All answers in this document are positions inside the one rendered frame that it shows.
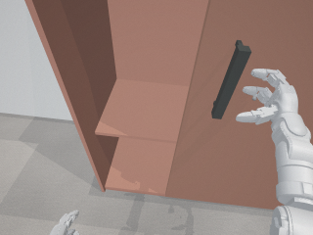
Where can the right robot forearm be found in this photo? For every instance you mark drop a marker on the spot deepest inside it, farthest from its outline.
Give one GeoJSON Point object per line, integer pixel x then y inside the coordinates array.
{"type": "Point", "coordinates": [294, 161]}

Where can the robot left hand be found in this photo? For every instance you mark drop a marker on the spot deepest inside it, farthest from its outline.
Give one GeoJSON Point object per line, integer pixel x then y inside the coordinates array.
{"type": "Point", "coordinates": [65, 223]}

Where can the wardrobe door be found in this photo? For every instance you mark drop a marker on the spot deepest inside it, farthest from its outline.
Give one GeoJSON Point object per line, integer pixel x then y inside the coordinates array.
{"type": "Point", "coordinates": [230, 162]}

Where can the handle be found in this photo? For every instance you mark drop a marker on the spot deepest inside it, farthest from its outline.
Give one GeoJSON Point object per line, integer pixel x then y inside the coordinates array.
{"type": "Point", "coordinates": [231, 79]}

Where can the robot right hand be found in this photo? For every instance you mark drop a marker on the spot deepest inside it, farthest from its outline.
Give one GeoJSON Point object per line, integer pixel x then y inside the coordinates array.
{"type": "Point", "coordinates": [283, 99]}

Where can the right robot upper arm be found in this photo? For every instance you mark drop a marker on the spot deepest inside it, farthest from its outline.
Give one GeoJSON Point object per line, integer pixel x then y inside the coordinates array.
{"type": "Point", "coordinates": [288, 220]}

